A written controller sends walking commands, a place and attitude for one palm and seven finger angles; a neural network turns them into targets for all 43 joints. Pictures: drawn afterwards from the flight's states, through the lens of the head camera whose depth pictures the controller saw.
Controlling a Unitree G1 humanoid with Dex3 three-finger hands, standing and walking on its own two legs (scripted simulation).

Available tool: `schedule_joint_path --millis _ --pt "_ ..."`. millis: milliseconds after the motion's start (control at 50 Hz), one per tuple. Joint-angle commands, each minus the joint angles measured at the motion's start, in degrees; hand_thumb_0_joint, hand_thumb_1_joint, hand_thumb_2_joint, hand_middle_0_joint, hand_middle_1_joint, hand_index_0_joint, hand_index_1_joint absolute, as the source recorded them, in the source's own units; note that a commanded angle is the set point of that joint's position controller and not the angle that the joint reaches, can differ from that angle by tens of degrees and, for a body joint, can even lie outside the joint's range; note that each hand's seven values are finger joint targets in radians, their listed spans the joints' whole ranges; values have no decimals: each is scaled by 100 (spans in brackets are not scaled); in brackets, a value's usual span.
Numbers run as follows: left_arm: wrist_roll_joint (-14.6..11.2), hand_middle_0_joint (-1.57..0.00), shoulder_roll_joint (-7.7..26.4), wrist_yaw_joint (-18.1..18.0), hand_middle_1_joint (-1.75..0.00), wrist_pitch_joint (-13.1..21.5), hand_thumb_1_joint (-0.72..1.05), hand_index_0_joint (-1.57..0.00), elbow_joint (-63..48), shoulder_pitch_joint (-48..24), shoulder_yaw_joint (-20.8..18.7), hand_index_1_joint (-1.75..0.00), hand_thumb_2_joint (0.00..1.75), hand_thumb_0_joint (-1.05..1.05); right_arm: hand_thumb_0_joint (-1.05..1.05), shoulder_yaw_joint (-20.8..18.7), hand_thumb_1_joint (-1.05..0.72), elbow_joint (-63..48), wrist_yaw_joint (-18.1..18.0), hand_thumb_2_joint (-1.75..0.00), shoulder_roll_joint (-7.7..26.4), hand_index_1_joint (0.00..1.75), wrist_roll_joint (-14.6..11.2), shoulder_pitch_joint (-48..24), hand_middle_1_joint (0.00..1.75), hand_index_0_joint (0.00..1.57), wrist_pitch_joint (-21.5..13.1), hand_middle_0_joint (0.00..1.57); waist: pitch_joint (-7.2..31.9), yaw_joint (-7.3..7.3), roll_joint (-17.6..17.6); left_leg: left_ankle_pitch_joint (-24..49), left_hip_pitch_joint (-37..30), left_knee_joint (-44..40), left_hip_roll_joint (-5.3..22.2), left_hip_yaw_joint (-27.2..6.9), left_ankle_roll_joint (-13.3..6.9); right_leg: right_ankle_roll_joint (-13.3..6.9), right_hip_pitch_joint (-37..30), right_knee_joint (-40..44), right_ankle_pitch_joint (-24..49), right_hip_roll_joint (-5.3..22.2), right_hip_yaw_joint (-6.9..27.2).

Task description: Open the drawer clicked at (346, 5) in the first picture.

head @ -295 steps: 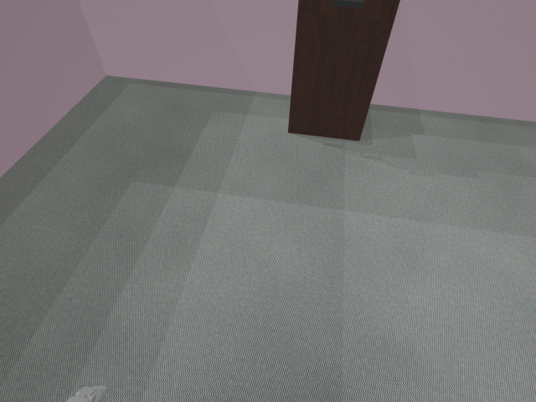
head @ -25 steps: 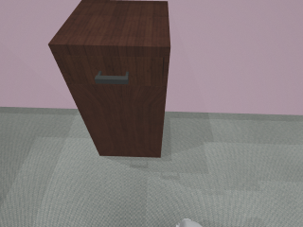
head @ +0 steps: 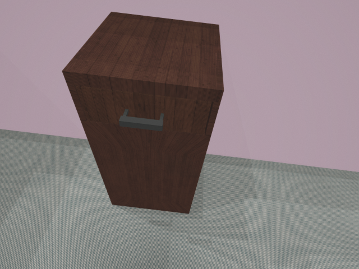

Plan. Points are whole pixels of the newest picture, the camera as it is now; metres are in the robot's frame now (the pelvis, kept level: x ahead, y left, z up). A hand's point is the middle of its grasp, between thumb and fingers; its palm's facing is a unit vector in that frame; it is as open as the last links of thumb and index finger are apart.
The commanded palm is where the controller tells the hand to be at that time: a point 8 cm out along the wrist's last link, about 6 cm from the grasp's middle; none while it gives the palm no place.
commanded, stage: come to a stop and stand still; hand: left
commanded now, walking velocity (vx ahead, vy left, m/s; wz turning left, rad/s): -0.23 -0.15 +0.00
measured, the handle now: (142, 118) +0.52 +0.16 +0.00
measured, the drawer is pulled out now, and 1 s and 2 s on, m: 0.00 0.00 0.00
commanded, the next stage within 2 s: look again from close up in 0.84 s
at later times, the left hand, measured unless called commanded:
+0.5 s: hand out of the picture +0.01 +0.13 -0.16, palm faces -0.02 -0.97 -0.26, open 7.4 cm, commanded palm none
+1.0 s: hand out of the picture -0.08 +0.11 -0.17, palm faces +0.00 -0.98 -0.19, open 7.3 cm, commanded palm none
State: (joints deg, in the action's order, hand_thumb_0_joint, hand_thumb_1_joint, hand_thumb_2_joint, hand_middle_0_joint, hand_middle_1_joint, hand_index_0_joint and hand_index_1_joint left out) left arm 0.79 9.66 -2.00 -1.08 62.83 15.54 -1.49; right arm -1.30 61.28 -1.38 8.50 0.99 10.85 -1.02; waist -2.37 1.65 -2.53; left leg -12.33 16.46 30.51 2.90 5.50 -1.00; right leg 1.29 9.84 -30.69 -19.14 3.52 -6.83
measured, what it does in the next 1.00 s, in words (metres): steps on the spot: right foot, then left foot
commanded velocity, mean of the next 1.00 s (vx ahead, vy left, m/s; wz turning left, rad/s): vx -0.02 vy -0.01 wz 0.00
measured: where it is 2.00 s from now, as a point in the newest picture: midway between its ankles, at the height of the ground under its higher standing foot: outside the picture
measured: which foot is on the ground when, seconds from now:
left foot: down 0.00-0.34, up 0.36-0.60, down 0.62-1.00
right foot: up 0.00-0.30, down 0.32-1.00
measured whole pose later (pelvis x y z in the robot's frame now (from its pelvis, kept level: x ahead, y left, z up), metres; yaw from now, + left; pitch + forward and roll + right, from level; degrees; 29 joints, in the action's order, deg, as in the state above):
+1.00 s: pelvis -0.07 -0.06 +0.01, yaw -2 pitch -1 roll -1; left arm 1.0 7.1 -2.6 0.9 65.1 17.3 0.3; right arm -0.3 63.9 -1.2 7.7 0.9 16.5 0.2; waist -2.1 0.2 1.6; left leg -16.6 9.9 27.3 2.3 1.5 0.9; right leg -2.0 13.5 -24.5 -10.4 -0.6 -5.2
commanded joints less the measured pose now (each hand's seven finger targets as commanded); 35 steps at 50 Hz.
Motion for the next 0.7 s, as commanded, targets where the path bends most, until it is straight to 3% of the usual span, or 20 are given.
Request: schedule_joint_path --millis 0,40,100,180,240,260,280,300,320,340,360,400,440,500,520,560,600,620,640,680 --pt "-6 -20 519 6 -30 -61 90 -20 -294 438 -95 -30 90 0 0 -226 -90 -178 -185 -90 1060 30 -17 453 30 20 57 20 247 -174 1535 3947 -910 -1295 1738 -1451 -864 -23 964 -1522 -1118 15 435" --pt "10 -20 509 10 -30 -85 90 -20 -398 364 -154 -30 90 0 0 -327 -90 -263 -209 -90 1215 30 3 401 30 20 131 20 648 -256 1240 4548 -1416 -955 1839 -1294 -1045 -4 1360 -2278 -1271 -40 597" --pt "12 -20 461 27 -30 -102 90 -20 -558 199 -218 -30 90 0 0 -399 -90 -365 -202 -90 1248 30 13 278 30 20 175 20 949 -281 931 4481 -1756 -779 1789 -1027 -1030 84 1695 -2648 -1120 -101 699" --pt "13 -20 391 54 -30 -139 90 -20 -691 123 -227 -30 90 0 0 -431 -90 -455 -142 -90 1205 30 38 41 30 20 196 20 798 -259 1237 3217 -1119 -938 1667 -969 -903 45 1165 -1777 -996 -68 543" --pt "5 -20 364 48 -30 -108 90 -20 -588 447 -211 -30 90 0 0 -432 -90 -506 -51 -90 1183 30 31 -146 30 20 237 20 682 -109 1305 1551 -397 -1020 1415 -883 -662 -23 325 -569 -221 -135 315" --pt "20 -20 403 43 -30 -89 90 -20 -507 698 -225 -30 90 0 0 -431 -90 -535 -26 -90 1135 30 9 -239 30 20 256 20 628 36 1128 663 24 -852 1252 -768 -477 -29 -133 134 375 -107 279" --pt "70 -20 634 24 -30 -38 90 -20 -506 729 -224 -30 90 0 0 -398 -90 -540 15 -90 894 30 -32 -157 30 20 271 20 436 39 438 -123 393 -419 810 -551 -183 -53 -303 951 632 109 586" --pt "119 -20 1043 3 -30 17 90 -20 -612 424 -248 -30 90 0 0 -328 -90 -643 57 -90 497 30 -68 -101 30 20 311 20 54 -123 -906 -1137 802 334 155 -60 209 -450 219 1657 222 1162 1886" --pt "94 -20 1277 17 -30 -5 90 -20 -796 45 -246 -30 90 0 0 -290 -90 -744 105 -90 467 30 -53 -288 30 20 367 20 -107 -45 -1061 -1645 540 1113 -10 -249 218 -891 1165 2111 -501 1697 2216" --pt "100 -20 1271 5 -30 11 90 -20 -869 -174 -281 -30 90 0 0 -327 -90 -752 105 -90 551 30 -23 -426 30 20 447 20 -270 0 -1361 -1693 536 1795 -21 -527 136 -978 1663 2274 -1026 1590 2347" --pt "94 -20 1119 -5 -30 18 90 -20 -859 -366 -250 -30 90 0 0 -328 -90 -659 99 -90 599 30 -4 -343 30 20 469 20 -471 -95 -1259 -1441 626 2208 -22 -707 77 -982 1764 2232 -973 1416 2234" --pt "87 -20 913 -1 -30 44 90 -20 -888 -671 -188 -30 90 0 0 -304 -90 -378 108 -90 534 30 -17 178 30 20 401 20 -354 -355 -756 -1069 564 2455 -26 -580 97 -905 1393 1851 -40 1034 1511" --pt "65 -20 828 7 -30 92 90 -20 -832 -452 -174 -30 90 0 0 -265 -90 -301 83 -90 515 30 -23 274 30 20 335 20 -145 -242 -619 -1045 534 2187 -31 -483 157 -943 862 1605 828 960 1315" --pt "50 -20 864 -13 -30 113 90 -20 -660 -94 -201 -30 90 0 0 -171 -90 -276 26 -90 399 30 -41 270 30 20 254 20 101 -65 -484 -1206 245 891 -11 -385 208 -1094 189 1345 1583 1024 1443" --pt "27 -20 874 -12 -30 114 90 -20 -586 -46 -200 -30 90 0 0 -130 -90 -209 2 -90 363 30 -35 395 30 20 229 20 207 -86 -369 -970 30 345 -26 -358 213 -1046 38 1234 1701 971 1423" --pt "-51 -20 750 -9 -30 121 90 -20 -454 -87 -155 -30 90 0 0 -68 -90 17 -41 -90 351 30 -38 730 30 20 149 20 361 -193 -165 35 -753 -853 38 -519 153 -715 177 1011 1527 753 1303" --pt "-83 -20 476 19 -30 111 90 -20 -402 35 -88 -30 90 0 0 -43 -90 63 -66 -90 629 30 -3 596 30 20 63 20 226 -2 609 777 -673 -1055 636 -1118 -86 -328 291 962 1058 234 957" --pt "-76 -20 486 30 -30 143 90 -20 -353 3 -83 -30 90 0 0 -29 -90 102 -94 -90 654 30 1 596 30 20 48 20 265 -9 375 773 -539 -932 613 -1015 -68 -279 50 1011 1320 191 939" --pt "-75 -20 533 26 -30 124 90 -20 -251 -97 -82 -30 90 0 0 -7 -90 209 -86 -90 568 30 -12 591 30 20 21 20 324 -37 791 784 -437 -1092 555 -963 -34 -264 -205 888 1441 240 787" --pt "-78 -20 538 26 -30 115 90 -20 -160 -36 -76 -30 90 0 0 16 -90 251 -90 -90 536 30 -23 559 30 20 29 20 234 19 935 447 -273 -1273 529 -933 2 -263 -415 949 1325 211 774"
